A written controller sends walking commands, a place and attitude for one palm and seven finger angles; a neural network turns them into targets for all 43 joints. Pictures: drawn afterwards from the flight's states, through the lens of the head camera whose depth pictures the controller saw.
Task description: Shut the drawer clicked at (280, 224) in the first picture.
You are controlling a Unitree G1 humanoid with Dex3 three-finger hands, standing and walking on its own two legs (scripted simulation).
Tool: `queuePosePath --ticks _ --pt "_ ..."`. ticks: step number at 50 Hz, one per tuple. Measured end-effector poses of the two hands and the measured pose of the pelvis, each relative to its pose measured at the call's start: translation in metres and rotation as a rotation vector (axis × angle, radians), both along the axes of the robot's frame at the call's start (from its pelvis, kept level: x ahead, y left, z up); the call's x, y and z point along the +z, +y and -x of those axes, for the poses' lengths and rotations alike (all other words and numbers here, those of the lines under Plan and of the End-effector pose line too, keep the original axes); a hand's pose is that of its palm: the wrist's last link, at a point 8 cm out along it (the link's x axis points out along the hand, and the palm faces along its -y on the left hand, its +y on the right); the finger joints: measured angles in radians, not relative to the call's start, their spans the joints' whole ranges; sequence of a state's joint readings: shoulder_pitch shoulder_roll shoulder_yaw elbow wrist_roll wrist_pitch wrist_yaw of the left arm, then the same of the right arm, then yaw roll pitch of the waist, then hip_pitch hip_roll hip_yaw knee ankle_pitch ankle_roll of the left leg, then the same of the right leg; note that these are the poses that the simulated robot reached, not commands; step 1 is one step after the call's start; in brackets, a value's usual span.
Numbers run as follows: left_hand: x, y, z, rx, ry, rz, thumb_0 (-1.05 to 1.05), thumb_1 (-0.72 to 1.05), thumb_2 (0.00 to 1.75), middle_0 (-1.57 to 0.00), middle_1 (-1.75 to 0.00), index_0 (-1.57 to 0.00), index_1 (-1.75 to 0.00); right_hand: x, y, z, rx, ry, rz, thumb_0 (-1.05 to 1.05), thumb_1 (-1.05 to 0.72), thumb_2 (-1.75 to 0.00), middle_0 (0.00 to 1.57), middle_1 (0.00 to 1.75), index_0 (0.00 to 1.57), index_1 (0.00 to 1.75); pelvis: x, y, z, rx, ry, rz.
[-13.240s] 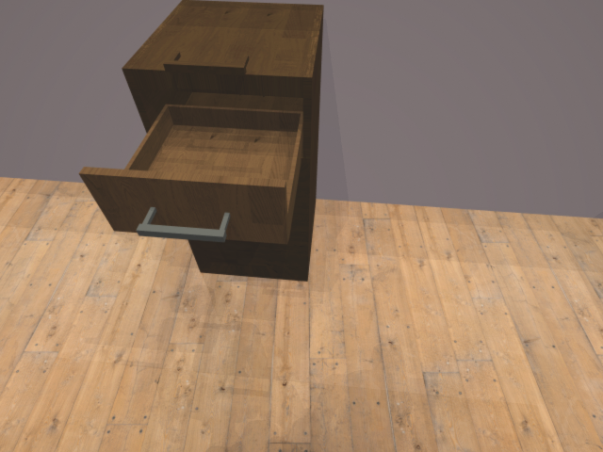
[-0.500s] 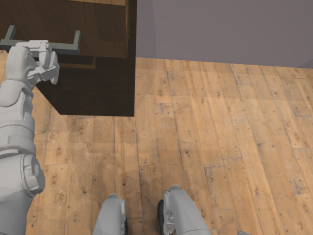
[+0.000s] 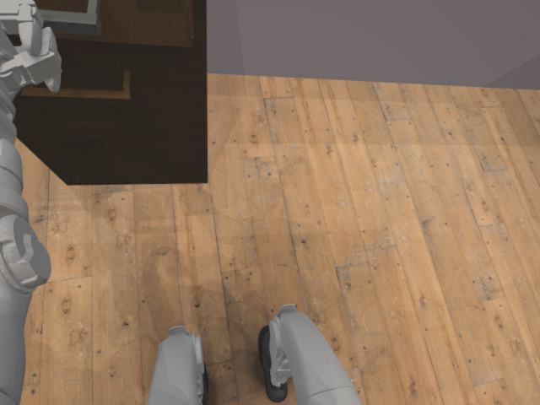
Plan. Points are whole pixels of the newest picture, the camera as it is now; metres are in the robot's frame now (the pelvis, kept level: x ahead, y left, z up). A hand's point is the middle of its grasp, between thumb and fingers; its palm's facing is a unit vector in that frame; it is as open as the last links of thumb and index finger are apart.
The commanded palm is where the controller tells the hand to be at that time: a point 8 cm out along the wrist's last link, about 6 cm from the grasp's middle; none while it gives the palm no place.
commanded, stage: push the drawer shut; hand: left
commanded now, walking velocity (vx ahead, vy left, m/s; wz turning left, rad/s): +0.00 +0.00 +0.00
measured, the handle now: (25, 5) +0.64 +0.24 +0.07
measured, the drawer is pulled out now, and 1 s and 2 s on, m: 0.02 0.00 0.00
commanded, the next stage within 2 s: pull the fist back off the drawer in 0.56 s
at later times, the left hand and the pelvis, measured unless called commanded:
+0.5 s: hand (40, 35) +0.59 +0.22 +0.06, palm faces -0.05 -1.00 -0.05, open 3.3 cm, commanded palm +0.64 +0.21 +0.07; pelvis -0.01 +0.00 -0.01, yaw -1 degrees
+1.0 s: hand (46, 34) +0.59 +0.21 +0.07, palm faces -0.02 -1.00 -0.05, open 3.5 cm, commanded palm +0.60 +0.21 +0.07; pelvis -0.02 +0.00 -0.01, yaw +0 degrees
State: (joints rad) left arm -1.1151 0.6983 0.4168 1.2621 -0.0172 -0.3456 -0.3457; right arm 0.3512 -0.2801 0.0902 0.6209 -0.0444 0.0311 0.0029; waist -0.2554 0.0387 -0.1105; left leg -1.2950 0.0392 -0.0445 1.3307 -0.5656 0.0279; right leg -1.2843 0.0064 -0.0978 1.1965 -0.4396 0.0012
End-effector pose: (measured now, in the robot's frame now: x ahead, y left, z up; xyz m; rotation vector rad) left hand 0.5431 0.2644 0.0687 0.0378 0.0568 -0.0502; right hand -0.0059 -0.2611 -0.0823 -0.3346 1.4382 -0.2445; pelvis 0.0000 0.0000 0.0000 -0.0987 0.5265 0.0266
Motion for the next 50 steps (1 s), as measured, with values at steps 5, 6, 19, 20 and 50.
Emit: queuePosePath --ticks 5,6,19,20,50 --pt "0.0 0.0 -0.013 0.0 0.003 0.003 0.07 0.77 0.9 -1.4 -1.6 -1.4 -1.6 0.001 0.004 0.011 -0.023 0.034 0.0 0.0 -0.9 -0.9 0.2 0.3 0.21 0.3 -0.002 0.001 -0.001 -0.005 0.015 0.006" --pt "0.0 0.0 -0.015 0.0 0.005 0.004 0.06 0.77 0.9 -1.4 -1.6 -1.4 -1.6 0.001 0.005 0.013 -0.027 0.041 0.0 0.0 -0.9 -0.9 0.2 0.3 0.21 0.3 -0.002 0.001 -0.001 -0.005 0.018 0.007" --pt "0.0 0.01 -0.029 0.004 0.018 -0.009 0.05 0.64 0.89 -1.4 -1.6 -1.4 -1.6 0.002 0.015 0.036 -0.044 0.119 -0.002 0.0 -0.9 -0.9 0.2 0.3 0.21 0.3 -0.008 0.002 0.002 0.003 0.049 0.022" --pt "0.0 0.011 -0.03 0.005 0.019 -0.01 0.05 0.63 0.89 -1.4 -1.6 -1.4 -1.6 0.002 0.015 0.037 -0.042 0.119 0.001 0.0 -0.9 -0.9 0.2 0.3 0.21 0.3 -0.009 0.003 0.003 0.005 0.051 0.024" --pt "0.005 0.005 -0.028 0.028 0.025 -0.014 0.11 0.67 0.92 -1.4 -1.6 -1.4 -1.6 0.006 0.021 0.057 -0.023 0.103 0.007 0.0 -0.9 -0.9 0.2 0.3 0.21 0.3 -0.012 0.004 0.018 0.019 0.052 0.034"
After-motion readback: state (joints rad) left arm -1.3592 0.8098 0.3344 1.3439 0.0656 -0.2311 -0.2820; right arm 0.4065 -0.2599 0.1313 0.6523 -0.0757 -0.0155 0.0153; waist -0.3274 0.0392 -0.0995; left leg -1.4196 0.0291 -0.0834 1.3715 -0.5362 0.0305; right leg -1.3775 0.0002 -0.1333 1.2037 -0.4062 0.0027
